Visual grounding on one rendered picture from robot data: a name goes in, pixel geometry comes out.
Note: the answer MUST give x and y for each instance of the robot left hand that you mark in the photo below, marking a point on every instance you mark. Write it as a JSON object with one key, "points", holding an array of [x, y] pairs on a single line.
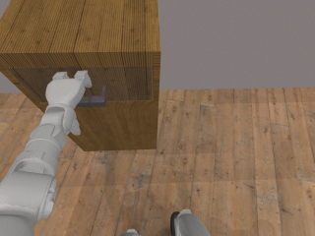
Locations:
{"points": [[68, 91]]}

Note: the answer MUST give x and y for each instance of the cabinet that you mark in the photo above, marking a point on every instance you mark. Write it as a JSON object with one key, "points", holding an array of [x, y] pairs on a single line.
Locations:
{"points": [[69, 33]]}

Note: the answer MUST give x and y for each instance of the robot left upper arm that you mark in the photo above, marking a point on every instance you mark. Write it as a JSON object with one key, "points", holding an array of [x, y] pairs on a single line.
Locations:
{"points": [[25, 199]]}

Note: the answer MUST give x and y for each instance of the right robot foot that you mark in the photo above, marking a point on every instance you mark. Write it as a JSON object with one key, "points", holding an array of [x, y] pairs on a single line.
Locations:
{"points": [[172, 225]]}

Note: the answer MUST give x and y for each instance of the robot left shin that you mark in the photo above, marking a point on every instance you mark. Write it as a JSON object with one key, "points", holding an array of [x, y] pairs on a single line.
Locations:
{"points": [[132, 231]]}

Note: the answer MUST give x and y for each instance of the drawer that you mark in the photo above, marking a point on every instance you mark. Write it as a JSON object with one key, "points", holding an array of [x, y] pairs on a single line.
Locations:
{"points": [[123, 82]]}

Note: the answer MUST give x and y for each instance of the left robot forearm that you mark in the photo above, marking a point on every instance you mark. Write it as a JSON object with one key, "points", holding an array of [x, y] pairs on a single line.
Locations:
{"points": [[46, 142]]}

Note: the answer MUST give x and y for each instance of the handle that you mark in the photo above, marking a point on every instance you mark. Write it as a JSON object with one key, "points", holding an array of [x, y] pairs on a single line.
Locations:
{"points": [[94, 100]]}

